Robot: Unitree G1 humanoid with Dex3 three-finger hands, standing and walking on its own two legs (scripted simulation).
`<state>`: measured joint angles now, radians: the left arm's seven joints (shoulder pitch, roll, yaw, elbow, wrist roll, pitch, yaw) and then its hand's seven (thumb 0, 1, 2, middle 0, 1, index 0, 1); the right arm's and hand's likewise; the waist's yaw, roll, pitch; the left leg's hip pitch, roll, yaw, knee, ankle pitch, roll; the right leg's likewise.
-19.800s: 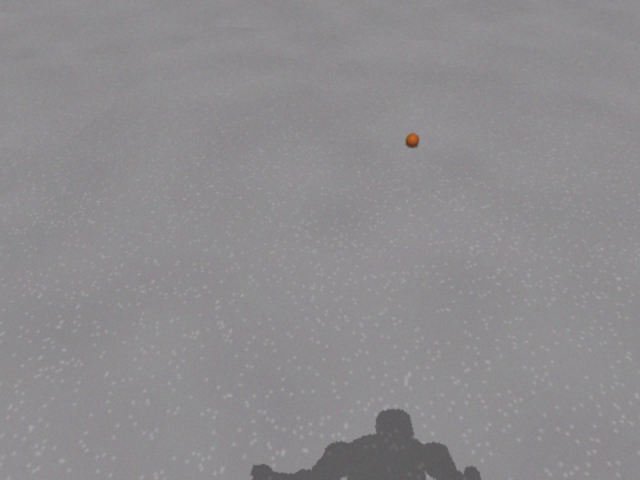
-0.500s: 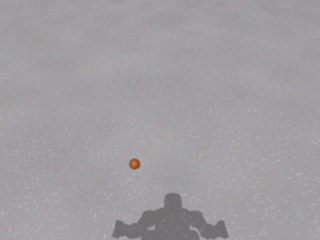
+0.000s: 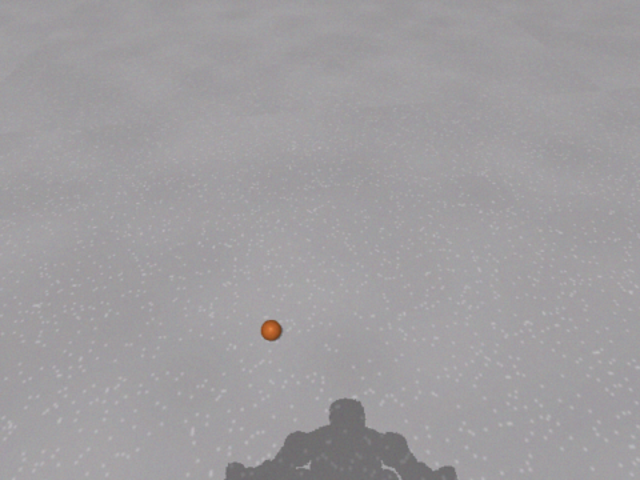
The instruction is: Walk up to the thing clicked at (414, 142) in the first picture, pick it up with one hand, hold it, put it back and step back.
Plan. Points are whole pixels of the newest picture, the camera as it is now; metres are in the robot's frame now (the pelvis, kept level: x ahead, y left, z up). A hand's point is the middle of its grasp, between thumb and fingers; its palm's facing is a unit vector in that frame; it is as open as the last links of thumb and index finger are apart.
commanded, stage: stand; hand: left
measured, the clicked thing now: (271, 330) +0.76 +0.22 -0.75
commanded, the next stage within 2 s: walk up in 0.26 s
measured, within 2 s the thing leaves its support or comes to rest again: neither
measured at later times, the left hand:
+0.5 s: hand out of the picture +0.07 +0.29 -0.16, palm faces +0.03 -0.94 -0.35, open 7.3 cm
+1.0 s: hand (176, 381) +0.32 +0.27 -0.15, palm faces -0.06 -0.93 -0.37, open 7.4 cm
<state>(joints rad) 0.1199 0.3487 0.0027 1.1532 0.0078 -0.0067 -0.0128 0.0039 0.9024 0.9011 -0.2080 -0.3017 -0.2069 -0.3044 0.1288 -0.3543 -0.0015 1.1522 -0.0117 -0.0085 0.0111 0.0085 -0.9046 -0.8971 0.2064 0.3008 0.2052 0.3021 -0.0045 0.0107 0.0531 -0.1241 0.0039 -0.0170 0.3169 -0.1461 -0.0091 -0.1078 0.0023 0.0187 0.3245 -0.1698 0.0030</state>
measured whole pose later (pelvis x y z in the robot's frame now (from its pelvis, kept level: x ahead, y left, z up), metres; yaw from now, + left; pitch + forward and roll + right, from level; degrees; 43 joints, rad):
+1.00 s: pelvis +0.19 +0.01 -0.03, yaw +0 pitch -5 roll +0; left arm 0.17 0.38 0.06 0.83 0.02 -0.04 -0.07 0.00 0.90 0.90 -0.21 -0.30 -0.21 -0.30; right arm 0.38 -0.40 -0.05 0.85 0.00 -0.04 0.02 0.01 -0.90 -0.90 0.21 0.30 0.21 0.30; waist -0.04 0.03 0.14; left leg -0.11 0.04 0.03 0.82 -0.50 0.03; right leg -0.36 -0.01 -0.05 0.64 -0.19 -0.04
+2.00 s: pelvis +0.27 +0.00 -0.01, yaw +1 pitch -4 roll +0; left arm 0.07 0.35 0.01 1.10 0.00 0.00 -0.01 0.00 0.90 0.90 -0.21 -0.30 -0.21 -0.30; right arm 0.09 -0.36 0.01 1.12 0.00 -0.01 0.02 0.01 -0.90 -0.90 0.21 0.30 0.21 0.30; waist 0.00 0.02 0.07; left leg -0.21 0.04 0.01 0.40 -0.12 -0.03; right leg -0.08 -0.02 -0.01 0.41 -0.26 0.02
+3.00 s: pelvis +0.35 +0.03 -0.01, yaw +2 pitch -3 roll +0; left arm 0.23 0.41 0.04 1.00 0.01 0.00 -0.02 0.01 0.90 0.90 -0.21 -0.30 -0.21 -0.30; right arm 0.27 -0.37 -0.06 0.98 -0.02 -0.05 0.02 0.01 -0.90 -0.90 0.21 0.30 0.21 0.30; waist -0.01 -0.03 0.11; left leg -0.16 0.00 0.03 0.47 -0.27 0.03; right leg -0.33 0.00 0.05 0.93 -0.49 -0.04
